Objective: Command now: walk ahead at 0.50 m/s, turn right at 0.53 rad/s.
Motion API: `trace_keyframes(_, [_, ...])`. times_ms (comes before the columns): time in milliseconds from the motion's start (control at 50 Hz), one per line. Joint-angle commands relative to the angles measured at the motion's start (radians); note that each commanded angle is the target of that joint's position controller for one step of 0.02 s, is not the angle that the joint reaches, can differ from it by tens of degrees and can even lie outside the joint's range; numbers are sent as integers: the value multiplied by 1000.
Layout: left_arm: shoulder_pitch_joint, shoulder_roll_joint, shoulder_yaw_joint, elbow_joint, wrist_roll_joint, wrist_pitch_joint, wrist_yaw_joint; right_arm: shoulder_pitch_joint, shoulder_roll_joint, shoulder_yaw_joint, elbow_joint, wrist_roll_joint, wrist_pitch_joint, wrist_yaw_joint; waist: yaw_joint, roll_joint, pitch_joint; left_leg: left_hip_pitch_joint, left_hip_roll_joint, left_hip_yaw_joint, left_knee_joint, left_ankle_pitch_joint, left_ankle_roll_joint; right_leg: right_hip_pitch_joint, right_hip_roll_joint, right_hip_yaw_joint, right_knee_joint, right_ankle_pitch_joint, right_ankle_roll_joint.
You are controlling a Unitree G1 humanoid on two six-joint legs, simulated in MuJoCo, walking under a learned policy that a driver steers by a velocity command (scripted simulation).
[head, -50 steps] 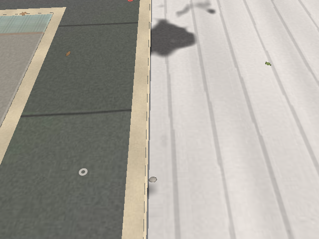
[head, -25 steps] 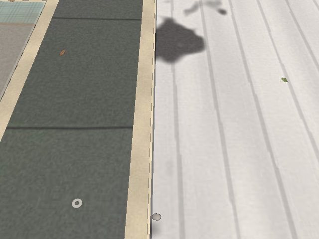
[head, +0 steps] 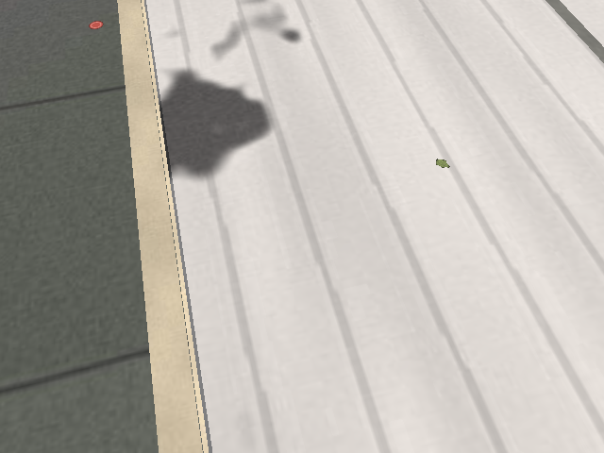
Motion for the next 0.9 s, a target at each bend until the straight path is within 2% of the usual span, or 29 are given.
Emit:
trace_keyframes(20, [-4,132,38,-71,3,-19,15,29,-106,-31,-68,-17,-1,-7,-25,-50,-111,-149,53,-28,-77,57,-35,171,-268,346,-245,239,-211])
trace_keyframes(60, [14,152,45,-56,-2,-20,27,-15,-84,-22,-82,-21,10,-13,-18,-48,-84,-152,43,-12,-185,133,-68,113,-242,287,-256,275,-204])
trace_keyframes(140, [65,168,51,-24,-14,-6,44,-178,-47,-6,-113,-14,2,-5,44,-80,-62,-68,-14,-2,-502,403,-81,66,-174,230,-233,157,-133])
trace_keyframes(180, [100,178,55,-6,-18,0,46,-232,-55,-7,-126,-2,-5,3,67,-90,-60,-26,-40,-6,-579,451,-77,79,-187,269,-219,100,-118])
trace_keyframes(220, [122,162,51,12,-22,4,47,-243,-76,-15,-128,5,-13,12,71,-103,-64,-22,-37,-26,-639,445,-59,151,-218,311,-178,62,-109])
trace_keyframes(280, [127,150,49,32,-14,9,48,-207,-104,-31,-121,4,-25,19,46,-138,-59,21,-32,-21,-680,340,-8,236,-264,368,-106,103,-88])
trace_keyframes(300, [117,140,46,34,-12,13,46,-152,-112,-39,-107,2,-28,16,13,-143,-72,96,-42,2,-718,320,18,239,-247,362,-58,163,-73])
trace_keyframes(320, [117,109,34,31,-7,12,42,-61,-140,-54,-88,-7,-33,10,-31,-127,-138,249,-17,-9,-730,315,56,221,-196,324,68,238,-45])
trace_keyframes(340, [146,59,13,15,9,8,41,80,-197,-69,-77,-21,-35,4,-76,-13,-283,512,148,-183,-694,313,134,89,-131,258,340,88,-6])
trace_keyframes(360, [277,7,-4,10,-20,-3,39,183,-267,-95,-24,-12,-18,11,-41,302,-382,799,330,-630,-798,64,300,-259,13,137,661,-359,69])
trace_keyframes(380, [233,100,11,23,-32,-7,43,191,-174,-75,-23,17,-16,20,-77,199,-309,771,339,-738,-880,-183,285,-394,-38,185,774,-406,74])
trace_keyframes(400, [107,149,26,4,-32,-8,44,140,-124,-59,-29,16,-12,17,-96,107,-175,654,300,-599,-894,-165,242,-432,-76,175,797,-317,71])
trace_keyframes(420, [38,140,23,-14,-19,-10,45,88,-108,-50,-39,2,-7,16,-80,47,-111,547,257,-482,-904,-49,223,-414,-113,134,773,-251,73])
trace_keyframes(440, [2,124,22,-27,-5,-15,41,59,-89,-43,-35,-3,-3,15,-62,42,-62,466,222,-407,-925,61,225,-403,-144,118,715,-201,78])
trace_keyframes(460, [7,108,22,-28,-2,-18,36,46,-74,-35,-33,-10,-4,12,-37,69,-58,416,189,-344,-943,143,215,-354,-173,106,671,-165,80])
trace_keyframes(480, [19,90,19,-23,-5,-18,32,43,-65,-33,-29,-9,-5,11,-26,91,-62,393,166,-302,-960,200,214,-324,-181,91,636,-152,85])
trace_keyframes(500, [26,71,14,-19,-6,-17,29,49,-67,-33,-21,-3,-6,10,-20,98,-68,380,159,-267,-971,257,222,-312,-184,73,604,-151,91])
trace_keyframes(540, [-17,44,3,-36,1,-16,27,66,-97,-40,-3,8,-7,7,-26,86,-52,359,163,-213,-999,349,241,-325,-194,48,503,-125,108])
trace_keyframes(600, [-108,19,-11,-57,4,-25,21,85,-129,-47,20,13,3,1,-53,67,-40,350,144,-132,-1019,402,227,-300,-193,25,311,31,118])
trace_keyframes(660, [-198,17,-13,-73,-6,-33,11,130,-143,-46,49,20,12,0,-86,64,-26,344,129,-78,-1014,407,204,-229,-164,0,158,169,118])
trace_keyframes(720, [-265,30,-7,-99,-14,-39,-2,175,-151,-47,79,26,25,-1,-96,67,-8,403,168,-90,-991,409,190,-214,-150,4,86,174,96])
trace_keyframes(760, [-271,47,-1,-108,-13,-42,-9,181,-164,-51,92,28,36,-6,-78,71,-6,458,195,-97,-955,455,173,-196,-142,4,50,117,68])
trace_keyframes(780, [-243,60,6,-102,-12,-43,-10,174,-173,-55,94,27,41,-8,-54,74,-21,474,197,-90,-917,533,162,-146,-131,-6,33,90,53])
trace_keyframes(800, [-169,81,19,-82,-7,-43,-7,157,-180,-56,93,28,46,-11,-4,71,-64,469,176,-61,-826,679,145,-29,-106,-30,1,88,31])
trace_keyframes(820, [-33,122,41,-41,-3,-40,2,157,-163,-49,89,23,48,-13,60,51,-155,418,129,-22,-662,759,120,173,-100,-40,-7,100,1])
trace_keyframes(840, [150,193,62,-10,8,-34,13,151,-115,-27,59,-2,45,-15,130,-50,-305,229,74,20,-365,523,83,468,-273,147,31,139,-63])
trace_keyframes(860, [190,269,75,7,11,-28,10,279,1,8,42,0,25,-10,65,-324,-423,-143,-99,34,-29,-145,20,752,-489,608,-76,-65,-222])
trace_keyframes(880, [192,165,52,5,0,-25,10,230,-102,-14,61,24,10,-3,107,-223,-391,-263,-60,-81,92,-218,26,718,-487,691,-156,-226,-212])
trace_keyframes(900, [128,131,39,3,-1,-28,13,136,-146,-30,35,47,3,1,100,-163,-237,-314,-16,-72,103,-131,36,591,-458,539,-176,-196,-170])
